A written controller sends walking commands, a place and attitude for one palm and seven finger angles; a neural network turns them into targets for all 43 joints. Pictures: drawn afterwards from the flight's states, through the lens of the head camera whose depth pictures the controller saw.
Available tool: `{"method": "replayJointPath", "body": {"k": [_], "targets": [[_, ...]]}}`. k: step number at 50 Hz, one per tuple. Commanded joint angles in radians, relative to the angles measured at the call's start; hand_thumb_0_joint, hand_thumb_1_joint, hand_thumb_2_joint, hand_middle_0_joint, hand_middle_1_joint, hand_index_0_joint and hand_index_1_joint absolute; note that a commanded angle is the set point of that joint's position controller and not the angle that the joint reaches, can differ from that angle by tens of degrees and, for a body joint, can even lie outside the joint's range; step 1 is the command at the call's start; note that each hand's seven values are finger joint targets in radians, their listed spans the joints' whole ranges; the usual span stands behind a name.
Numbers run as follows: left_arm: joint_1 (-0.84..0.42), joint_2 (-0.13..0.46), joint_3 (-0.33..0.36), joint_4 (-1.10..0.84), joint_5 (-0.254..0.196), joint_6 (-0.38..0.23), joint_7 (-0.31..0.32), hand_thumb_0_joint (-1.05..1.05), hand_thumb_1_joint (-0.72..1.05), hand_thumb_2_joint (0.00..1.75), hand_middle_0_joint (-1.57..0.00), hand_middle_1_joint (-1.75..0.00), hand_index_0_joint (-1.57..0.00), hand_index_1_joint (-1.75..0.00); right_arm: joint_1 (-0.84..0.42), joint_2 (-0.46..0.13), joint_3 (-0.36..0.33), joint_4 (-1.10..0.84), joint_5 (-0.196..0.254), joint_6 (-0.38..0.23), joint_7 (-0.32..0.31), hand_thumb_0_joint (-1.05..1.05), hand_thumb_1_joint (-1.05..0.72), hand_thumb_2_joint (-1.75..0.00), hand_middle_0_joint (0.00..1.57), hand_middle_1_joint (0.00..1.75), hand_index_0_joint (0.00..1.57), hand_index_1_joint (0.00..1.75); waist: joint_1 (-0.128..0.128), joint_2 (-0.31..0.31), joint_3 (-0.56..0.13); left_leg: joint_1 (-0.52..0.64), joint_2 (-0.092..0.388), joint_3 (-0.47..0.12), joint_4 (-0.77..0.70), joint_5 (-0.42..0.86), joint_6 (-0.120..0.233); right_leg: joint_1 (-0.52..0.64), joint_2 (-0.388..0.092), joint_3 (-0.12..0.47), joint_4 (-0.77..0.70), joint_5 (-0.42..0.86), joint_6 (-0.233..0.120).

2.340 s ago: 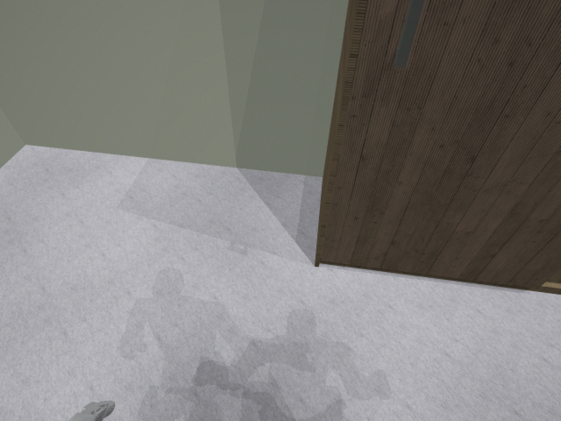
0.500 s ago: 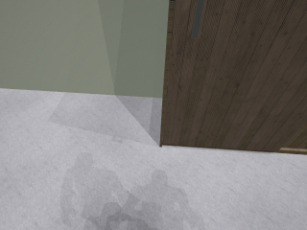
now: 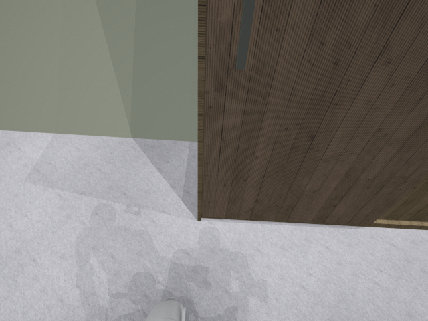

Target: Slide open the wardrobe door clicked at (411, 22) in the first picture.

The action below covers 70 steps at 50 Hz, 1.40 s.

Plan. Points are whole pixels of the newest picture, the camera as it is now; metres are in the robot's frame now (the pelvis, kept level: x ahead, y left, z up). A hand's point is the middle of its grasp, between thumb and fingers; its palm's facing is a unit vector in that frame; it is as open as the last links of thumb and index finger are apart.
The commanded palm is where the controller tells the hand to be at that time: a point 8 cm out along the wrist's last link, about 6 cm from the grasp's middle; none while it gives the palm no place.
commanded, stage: take the last steps up to it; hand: left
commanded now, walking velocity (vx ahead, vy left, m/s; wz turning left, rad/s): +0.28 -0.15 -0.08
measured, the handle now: (244, 28) +0.67 +0.01 +0.23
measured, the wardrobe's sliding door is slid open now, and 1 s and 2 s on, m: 0.00 0.00 0.00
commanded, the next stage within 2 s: come to a stop and stand still in 0.30 s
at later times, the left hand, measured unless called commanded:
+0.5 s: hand (165, 262) +0.27 +0.14 -0.17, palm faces -0.09 -0.98 -0.19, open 7.4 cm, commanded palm none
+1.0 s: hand (151, 263) +0.27 +0.18 -0.19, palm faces +0.05 -0.98 -0.20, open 7.4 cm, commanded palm none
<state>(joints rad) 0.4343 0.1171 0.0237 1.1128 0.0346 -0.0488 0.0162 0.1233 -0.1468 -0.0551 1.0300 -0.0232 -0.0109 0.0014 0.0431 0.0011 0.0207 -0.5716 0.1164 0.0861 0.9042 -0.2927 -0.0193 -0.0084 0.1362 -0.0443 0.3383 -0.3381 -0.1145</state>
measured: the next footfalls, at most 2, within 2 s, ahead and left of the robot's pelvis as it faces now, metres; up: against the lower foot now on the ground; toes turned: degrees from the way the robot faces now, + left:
left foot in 0.10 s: +0.18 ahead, +0.11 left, +0.00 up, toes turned +8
right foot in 0.54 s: +0.31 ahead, -0.22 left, +0.00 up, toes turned -11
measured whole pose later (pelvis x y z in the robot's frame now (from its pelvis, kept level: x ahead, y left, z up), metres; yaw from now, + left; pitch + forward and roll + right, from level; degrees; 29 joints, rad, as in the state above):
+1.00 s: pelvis +0.18 -0.02 -0.01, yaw -2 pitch -2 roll -1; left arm 0.15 0.24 0.08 0.96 0.03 0.08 0.04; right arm 0.13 -0.17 -0.06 0.93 -0.02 0.02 -0.01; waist 0.02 -0.07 0.07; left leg -0.32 0.02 0.07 0.71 -0.37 0.04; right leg -0.49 -0.09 -0.02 0.85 -0.43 0.04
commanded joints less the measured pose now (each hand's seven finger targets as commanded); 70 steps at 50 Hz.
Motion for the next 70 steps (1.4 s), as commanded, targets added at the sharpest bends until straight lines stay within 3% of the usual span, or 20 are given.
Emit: {"method": "replayJointPath", "body": {"k": [1, 4, 5, 6, 7, 9, 15, 22, 25, 27, 29, 30, 37, 44, 45, 47, 49, 53, 63, 70], "targets": [[0.080, 0.146, 0.031, -0.016, -0.003, -0.008, 0.010, 0.00, 0.90, 0.90, -0.20, -0.30, -0.20, -0.30, -0.054, -0.069, -0.011, -0.080, 0.002, -0.036, -0.010, 0.00, -0.90, -0.90, 0.20, 0.30, 0.20, 0.30, -0.029, -0.052, 0.073, 0.043, -0.046, 0.059, -0.170, -0.024, 0.039, 0.002, -0.308, 0.189, 0.008, 0.773, -0.096], [0.025, 0.150, 0.041, -0.036, -0.017, -0.011, -0.001, 0.00, 0.90, 0.90, -0.20, -0.30, -0.20, -0.30, 0.294, -0.135, -0.034, 0.021, -0.008, -0.050, -0.041, 0.00, -0.90, -0.90, 0.20, 0.30, 0.20, 0.30, -0.183, 0.003, -0.072, 0.576, -0.023, -0.004, -0.371, 0.173, 0.086, -0.243, -0.214, 0.110, 0.408, 0.746, -0.023], [0.071, 0.103, 0.040, -0.055, -0.029, -0.007, -0.013, 0.00, 0.90, 0.90, -0.20, -0.30, -0.20, -0.30, 0.413, -0.247, -0.060, 0.046, -0.023, -0.054, -0.052, 0.00, -0.90, -0.90, 0.20, 0.30, 0.20, 0.30, -0.192, 0.229, -0.189, 0.799, 0.288, -0.426, -0.452, 0.270, 0.205, -0.483, -0.096, 0.025, 0.761, 0.249, 0.046], [0.056, 0.129, 0.037, -0.079, -0.025, -0.009, -0.015, 0.00, 0.90, 0.90, -0.20, -0.30, -0.20, -0.30, 0.425, -0.276, -0.054, 0.050, -0.006, -0.046, -0.055, 0.00, -0.90, -0.90, 0.20, 0.30, 0.20, 0.30, -0.165, 0.243, -0.209, 0.784, 0.458, -0.676, -0.604, 0.303, 0.294, -0.584, -0.062, 0.071, 0.996, -0.185, 0.052], [0.015, 0.159, 0.051, -0.080, -0.013, 0.000, -0.014, 0.00, 0.90, 0.90, -0.20, -0.30, -0.20, -0.30, 0.321, -0.243, -0.046, 0.026, 0.001, -0.038, -0.048, 0.00, -0.90, -0.90, 0.20, 0.30, 0.20, 0.30, -0.127, 0.087, -0.088, 0.601, 0.438, -0.597, -0.655, 0.072, 0.303, -0.599, -0.135, 0.116, 1.036, -0.163, 0.048], [-0.055, 0.122, 0.055, -0.093, 0.005, 0.021, -0.032, 0.00, 0.90, 0.90, -0.20, -0.30, -0.20, -0.30, 0.188, -0.147, -0.021, -0.007, -0.002, -0.050, -0.051, 0.00, -0.90, -0.90, 0.20, 0.30, 0.20, 0.30, -0.071, 0.059, 0.092, 0.337, 0.356, -0.464, -0.725, -0.069, 0.226, -0.615, -0.198, 0.117, 1.031, -0.023, 0.072], [0.000, 0.054, 0.052, -0.088, 0.004, 0.068, -0.047, 0.00, 0.90, 0.90, -0.20, -0.30, -0.20, -0.30, 0.159, -0.120, -0.012, -0.008, -0.005, -0.067, -0.040, 0.00, -0.90, -0.90, 0.20, 0.30, 0.20, 0.30, -0.003, 0.138, 0.056, 0.234, 0.171, -0.017, -0.687, 0.187, 0.143, -0.517, -0.232, 0.027, 0.783, 0.156, 0.129], [-0.213, 0.079, 0.037, -0.153, -0.008, 0.052, -0.041, 0.00, 0.90, 0.90, -0.20, -0.30, -0.20, -0.30, 0.241, -0.176, -0.029, 0.012, -0.011, -0.038, -0.029, 0.00, -0.90, -0.90, 0.20, 0.30, 0.20, 0.30, -0.076, 0.198, 0.076, 0.371, 0.167, 0.018, -0.597, 0.386, 0.138, -0.447, -0.218, -0.070, 0.342, 0.149, 0.149], [-0.086, 0.126, 0.038, -0.109, -0.009, 0.027, -0.019, 0.00, 0.90, 0.90, -0.20, -0.30, -0.20, -0.30, 0.243, -0.164, -0.023, 0.020, -0.002, -0.024, -0.028, 0.00, -0.90, -0.90, 0.20, 0.30, 0.20, 0.30, -0.015, 0.120, -0.044, 0.402, 0.102, 0.052, -0.391, 0.400, 0.053, -0.185, -0.201, -0.068, 0.090, 0.360, 0.144], [-0.040, 0.294, 0.066, -0.092, -0.002, 0.003, 0.007, 0.00, 0.90, 0.90, -0.20, -0.30, -0.20, -0.30, 0.348, -0.059, -0.009, 0.014, 0.018, -0.016, -0.020, 0.00, -0.90, -0.90, 0.20, 0.30, 0.20, 0.30, -0.031, -0.226, -0.239, 0.197, -0.046, 0.065, -0.107, -0.248, -0.022, 0.115, -0.521, 0.229, 0.159, 1.135, 0.029], [-0.075, 0.295, 0.070, -0.109, -0.007, 0.020, 0.016, 0.00, 0.90, 0.90, -0.20, -0.30, -0.20, -0.30, 0.327, -0.069, -0.021, 0.004, 0.023, 0.015, -0.038, 0.00, -0.90, -0.90, 0.20, 0.30, 0.20, 0.30, -0.025, -0.169, -0.191, 0.189, -0.060, -0.032, 0.086, -0.359, -0.014, 0.028, -0.575, 0.167, 0.150, 1.295, -0.061], [-0.092, 0.292, 0.079, -0.106, -0.005, 0.024, 0.024, 0.00, 0.90, 0.90, -0.20, -0.30, -0.20, -0.30, 0.310, -0.071, -0.021, 0.004, 0.022, 0.021, -0.040, 0.00, -0.90, -0.90, 0.20, 0.30, 0.20, 0.30, -0.011, -0.281, -0.209, 0.125, -0.071, -0.049, 0.189, -0.362, -0.018, 0.057, -0.566, 0.201, 0.168, 1.330, -0.077], [-0.235, 0.249, 0.081, -0.171, -0.003, 0.054, 0.051, 0.00, 0.90, 0.90, -0.20, -0.30, -0.20, -0.30, 0.148, -0.090, -0.036, -0.052, 0.003, 0.078, -0.017, 0.00, -0.90, -0.90, 0.20, 0.30, 0.20, 0.30, -0.022, -0.164, -0.103, 0.101, -0.084, -0.113, 0.260, -0.188, -0.041, -0.188, -0.538, 0.116, 0.081, 0.852, -0.063], [-0.315, 0.256, 0.083, -0.223, 0.005, 0.075, 0.033, 0.00, 0.90, 0.90, -0.20, -0.30, -0.20, -0.30, 0.228, -0.087, -0.031, -0.063, 0.009, 0.045, -0.008, 0.00, -0.90, -0.90, 0.20, 0.30, 0.20, 0.30, -0.082, -0.208, -0.109, 0.363, -0.096, -0.020, -0.247, -0.030, -0.022, -0.341, -0.457, 0.089, 0.115, 0.349, 0.011], [-0.306, 0.237, 0.080, -0.224, -0.003, 0.084, 0.027, 0.00, 0.90, 0.90, -0.20, -0.30, -0.20, -0.30, 0.255, -0.109, -0.030, -0.055, 0.009, 0.036, -0.007, 0.00, -0.90, -0.90, 0.20, 0.30, 0.20, 0.30, -0.096, -0.134, -0.106, 0.447, -0.089, -0.028, -0.398, 0.065, -0.020, -0.393, -0.407, 0.064, 0.194, 0.231, 0.049], [-0.268, 0.126, 0.057, -0.243, -0.016, 0.105, 0.018, 0.00, 0.90, 0.90, -0.20, -0.30, -0.20, -0.30, 0.185, -0.270, -0.057, -0.111, -0.008, 0.027, -0.011, 0.00, -0.90, -0.90, 0.20, 0.30, 0.20, 0.30, -0.089, 0.403, -0.003, 0.277, 0.237, -0.434, -0.677, 0.180, 0.079, -0.564, -0.153, -0.032, 0.591, -0.280, 0.158], [-0.262, 0.161, 0.068, -0.222, -0.007, 0.121, 0.023, 0.00, 0.90, 0.90, -0.20, -0.30, -0.20, -0.30, 0.046, -0.228, -0.040, -0.145, -0.012, 0.028, -0.031, 0.00, -0.90, -0.90, 0.20, 0.30, 0.20, 0.30, -0.050, 0.302, 0.039, 0.129, 0.192, -0.337, -0.698, 0.127, 0.121, -0.481, -0.179, 0.127, 0.748, -0.174, 0.142], [-0.150, 0.174, 0.071, -0.148, -0.004, 0.102, 0.009, 0.00, 0.90, 0.90, -0.20, -0.30, -0.20, -0.30, 0.014, -0.161, -0.011, -0.150, -0.002, 0.013, -0.041, 0.00, -0.90, -0.90, 0.20, 0.30, 0.20, 0.30, -0.009, 0.118, 0.010, 0.301, 0.082, -0.183, -0.629, 0.205, 0.120, -0.519, -0.161, 0.100, 0.845, -0.021, 0.151], [-0.132, 0.120, 0.019, -0.087, -0.015, 0.091, 0.018, 0.00, 0.90, 0.90, -0.20, -0.30, -0.20, -0.30, 0.175, -0.137, -0.007, -0.022, 0.008, 0.005, -0.048, 0.00, -0.90, -0.90, 0.20, 0.30, 0.20, 0.30, -0.068, 0.097, -0.044, 0.530, 0.140, -0.286, -0.686, 0.236, 0.180, -0.314, -0.186, 0.048, 0.273, -0.127, 0.142], [-0.017, 0.135, 0.006, 0.000, -0.019, 0.062, 0.033, 0.00, 0.90, 0.90, -0.20, -0.30, -0.20, -0.30, 0.175, -0.086, 0.012, 0.037, 0.020, 0.008, -0.028, 0.00, -0.90, -0.90, 0.20, 0.30, 0.20, 0.30, -0.045, -0.002, 0.035, 0.372, -0.024, -0.146, -0.676, 0.028, -0.002, -0.172, -0.280, 0.127, -0.049, 0.039, 0.055]]}}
